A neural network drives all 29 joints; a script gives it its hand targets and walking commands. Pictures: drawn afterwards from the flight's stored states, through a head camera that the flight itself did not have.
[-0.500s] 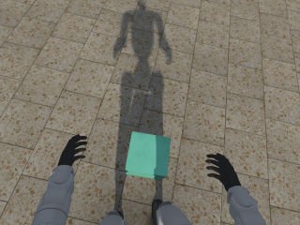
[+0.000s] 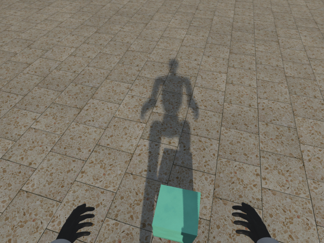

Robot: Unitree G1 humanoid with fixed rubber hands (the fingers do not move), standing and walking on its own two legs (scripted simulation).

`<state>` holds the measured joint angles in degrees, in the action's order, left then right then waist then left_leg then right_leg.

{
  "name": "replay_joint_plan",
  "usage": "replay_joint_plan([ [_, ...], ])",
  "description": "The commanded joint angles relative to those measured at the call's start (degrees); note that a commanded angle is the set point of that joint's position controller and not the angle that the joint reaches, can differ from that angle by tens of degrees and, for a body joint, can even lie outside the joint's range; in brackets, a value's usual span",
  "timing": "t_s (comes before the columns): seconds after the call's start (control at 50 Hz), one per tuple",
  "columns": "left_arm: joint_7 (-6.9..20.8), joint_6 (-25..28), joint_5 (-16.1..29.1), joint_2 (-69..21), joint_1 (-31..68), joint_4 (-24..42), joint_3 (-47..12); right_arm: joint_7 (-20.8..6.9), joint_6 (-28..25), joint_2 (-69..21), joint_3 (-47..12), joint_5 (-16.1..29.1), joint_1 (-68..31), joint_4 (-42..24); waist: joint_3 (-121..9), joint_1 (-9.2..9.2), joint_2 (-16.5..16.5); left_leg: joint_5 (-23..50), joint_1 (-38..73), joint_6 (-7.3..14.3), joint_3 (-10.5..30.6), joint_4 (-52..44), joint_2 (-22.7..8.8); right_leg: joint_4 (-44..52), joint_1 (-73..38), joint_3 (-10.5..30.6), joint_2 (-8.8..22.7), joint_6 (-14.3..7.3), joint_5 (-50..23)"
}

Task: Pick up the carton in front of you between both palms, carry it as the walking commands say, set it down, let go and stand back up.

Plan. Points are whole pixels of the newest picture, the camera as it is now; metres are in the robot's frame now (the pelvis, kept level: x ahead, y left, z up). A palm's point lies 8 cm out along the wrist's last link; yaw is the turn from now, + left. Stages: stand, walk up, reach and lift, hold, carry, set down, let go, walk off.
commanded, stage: let go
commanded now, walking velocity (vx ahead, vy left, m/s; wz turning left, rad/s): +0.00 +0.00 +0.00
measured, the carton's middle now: (176, 215) +0.37 -0.07 -0.65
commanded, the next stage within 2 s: stand in 0.28 s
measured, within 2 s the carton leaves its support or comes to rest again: neither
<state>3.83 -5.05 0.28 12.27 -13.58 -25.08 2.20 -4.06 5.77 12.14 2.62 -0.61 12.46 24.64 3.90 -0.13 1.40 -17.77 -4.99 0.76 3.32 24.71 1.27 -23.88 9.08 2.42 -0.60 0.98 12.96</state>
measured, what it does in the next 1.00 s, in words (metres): stands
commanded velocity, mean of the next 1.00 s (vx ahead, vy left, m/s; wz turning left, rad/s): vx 0.00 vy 0.00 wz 0.00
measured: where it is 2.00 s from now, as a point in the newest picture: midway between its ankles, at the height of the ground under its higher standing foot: outside the picture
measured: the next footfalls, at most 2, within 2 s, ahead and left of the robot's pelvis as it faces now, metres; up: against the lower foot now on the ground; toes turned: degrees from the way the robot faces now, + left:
none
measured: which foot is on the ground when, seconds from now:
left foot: down 0.00-1.00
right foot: down 0.00-1.00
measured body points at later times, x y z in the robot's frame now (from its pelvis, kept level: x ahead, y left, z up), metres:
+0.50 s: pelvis -0.01 -0.02 -0.01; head +0.00 -0.03 +0.44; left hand +0.13 +0.28 -0.09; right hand +0.14 -0.30 -0.11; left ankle -0.05 +0.11 -0.74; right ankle +0.00 -0.13 -0.74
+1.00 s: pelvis +0.00 -0.03 +0.00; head +0.01 -0.04 +0.45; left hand +0.12 +0.28 -0.10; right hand +0.14 -0.32 -0.11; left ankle -0.05 +0.11 -0.74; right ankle +0.00 -0.13 -0.74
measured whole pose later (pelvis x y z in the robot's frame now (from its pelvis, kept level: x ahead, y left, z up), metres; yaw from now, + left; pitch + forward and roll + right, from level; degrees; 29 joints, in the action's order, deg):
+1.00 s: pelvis +0.00 -0.03 +0.00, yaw +1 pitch -1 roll +0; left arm -1.1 0.0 -1.6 19.4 -8.7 -49.2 1.8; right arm 1.6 0.0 21.0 0.6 -1.7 9.7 47.7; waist 1.1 -0.4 1.9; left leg -18.4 -5.9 -1.2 5.1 25.5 0.2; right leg -27.2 10.7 0.5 -1.5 -1.1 15.2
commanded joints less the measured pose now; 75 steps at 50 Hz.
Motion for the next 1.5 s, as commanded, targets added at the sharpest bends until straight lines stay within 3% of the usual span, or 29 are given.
replay_joint_plan([
  [0.0,0.2,-0.4,-0.2,4.4,4.4,6.3,1.1,-0.1,0.5,6.0,2.3,-0.5,-1.0,-5.0,-1.3,1.46,-1.1,11.7,-7.4,-1.8,-1.8,-5.7,0.2,0.5,-9.3,-3.0,-3.0,0.0,-10.9],
  [0.02,-0.9,1.2,0.2,4.0,1.3,3.0,1.0,1.3,3.3,7.9,2.3,-1.2,-3.9,-8.2,-4.8,0.56,-1.3,16.5,-4.7,-2.2,-1.8,-3.7,0.1,-1.5,-7.9,-3.2,-4.1,0.5,-9.3],
  [0.04,-1.5,1.3,-0.2,4.0,1.9,3.8,1.1,1.7,4.0,7.4,1.8,-1.3,-2.3,-7.5,-3.8,0.53,-0.1,17.8,-5.3,-2.6,-1.6,-2.9,0.2,-1.8,-7.4,-3.1,-3.9,0.4,-8.9],
  [0.26,-2.0,-0.7,0.2,5.4,3.1,4.0,1.0,3.1,7.4,6.3,0.0,-0.5,-2.9,-9.2,-0.5,0.08,0.1,11.9,-6.7,-1.7,-2.6,-2.8,0.5,-1.5,-6.8,-2.3,-3.2,0.2,-6.9],
  [0.28,-4.1,1.2,-3.8,12.1,2.2,-4.1,4.0,5.2,2.3,12.5,1.9,-0.9,-5.0,-1.1,-0.2,-1.96,3.1,3.7,-11.8,-2.5,-1.0,-0.6,-1.6,-1.3,1.0,0.3,1.6,0.7,-4.7],
  [0.3,-4.8,2.1,-3.7,13.7,1.5,-4.5,3.9,5.7,0.0,12.3,2.0,-1.4,-3.3,-0.2,-0.9,-0.81,1.4,0.8,-9.9,-2.0,0.0,-0.1,-1.8,-0.7,2.5,1.5,2.4,0.0,-2.0],
  [0.36,-4.9,3.8,-3.6,12.3,3.4,-6.4,3.2,5.3,-3.7,11.8,1.7,-2.0,-3.0,3.7,-2.3,-0.20,-0.6,-5.2,-9.4,-0.8,2.3,-0.5,-2.9,0.2,6.5,2.8,2.7,-1.1,6.8],
  [0.54,-4.8,5.5,-2.7,14.0,3.8,-12.3,2.7,5.3,-6.0,14.2,1.3,-1.9,-2.6,10.7,-7.2,-0.10,-1.8,13.1,-4.8,-0.6,3.1,1.4,-4.2,-2.4,2.3,2.5,3.8,-1.8,-10.5],
  [0.76,-5.3,5.7,-2.2,16.3,4.5,-17.5,2.1,5.7,-6.2,16.1,0.5,-1.3,-2.5,16.3,-6.7,-0.18,-1.4,18.0,-3.7,-0.7,3.4,0.5,-4.8,-1.7,-1.0,3.2,4.9,-2.2,-16.4],
  [1.48,-4.6,5.7,-1.4,18.5,8.6,-29.0,0.8,5.5,-6.9,18.8,-1.2,-0.7,-5.1,28.3,-3.4,-0.48,-1.1,10.8,-3.6,-0.3,5.3,-6.8,-6.2,4.5,-2.9,4.8,6.2,-2.4,-8.2],
])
